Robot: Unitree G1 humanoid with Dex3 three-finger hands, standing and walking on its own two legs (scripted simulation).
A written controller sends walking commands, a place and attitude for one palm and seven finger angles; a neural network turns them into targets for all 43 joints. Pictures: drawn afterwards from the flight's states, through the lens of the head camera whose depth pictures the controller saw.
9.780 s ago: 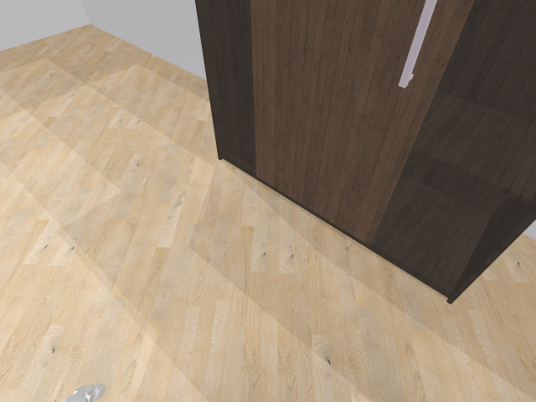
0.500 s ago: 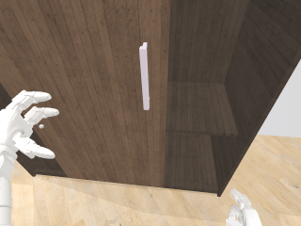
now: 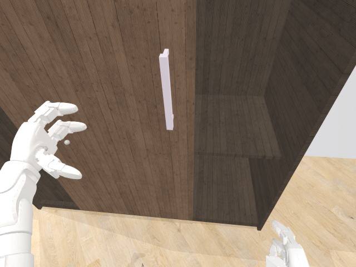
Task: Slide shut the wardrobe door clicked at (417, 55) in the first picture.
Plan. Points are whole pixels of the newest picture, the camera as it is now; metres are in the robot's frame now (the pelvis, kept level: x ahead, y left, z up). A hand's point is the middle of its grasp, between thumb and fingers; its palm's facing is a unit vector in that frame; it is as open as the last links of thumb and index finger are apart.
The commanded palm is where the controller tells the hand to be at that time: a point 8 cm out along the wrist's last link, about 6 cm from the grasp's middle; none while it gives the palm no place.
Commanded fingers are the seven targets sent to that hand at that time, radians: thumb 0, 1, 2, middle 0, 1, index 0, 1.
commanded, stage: move the hooked fingers beside the handle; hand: left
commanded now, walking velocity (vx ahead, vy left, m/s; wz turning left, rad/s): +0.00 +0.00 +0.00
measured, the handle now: (168, 92) +0.52 +0.07 +0.15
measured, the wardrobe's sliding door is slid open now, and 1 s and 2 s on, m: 0.36 0.36 0.36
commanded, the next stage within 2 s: none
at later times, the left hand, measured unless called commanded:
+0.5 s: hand (105, 122) +0.37 +0.19 +0.17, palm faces -0.01 -1.00 -0.01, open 14.0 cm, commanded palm +0.34 +0.24 +0.17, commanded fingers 0.00 -0.50 0.30 -0.30 -1.20 -0.30 -1.20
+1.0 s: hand (131, 109) +0.42 +0.15 +0.16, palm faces +0.00 -1.00 +0.00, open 14.0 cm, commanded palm +0.40 +0.20 +0.16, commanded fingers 0.00 -0.50 0.30 -0.30 -1.20 -0.30 -1.20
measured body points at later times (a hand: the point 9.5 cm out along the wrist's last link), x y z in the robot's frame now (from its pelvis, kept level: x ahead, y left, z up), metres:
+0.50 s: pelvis +0.01 +0.01 +0.00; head +0.00 -0.01 +0.45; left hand +0.36 +0.25 +0.17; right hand +0.16 -0.23 -0.09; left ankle +0.00 +0.11 -0.74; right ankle -0.01 -0.09 -0.74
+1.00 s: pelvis +0.01 +0.01 +0.00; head +0.01 -0.01 +0.45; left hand +0.42 +0.20 +0.17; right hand +0.13 -0.24 -0.11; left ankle +0.00 +0.11 -0.74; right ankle -0.01 -0.09 -0.74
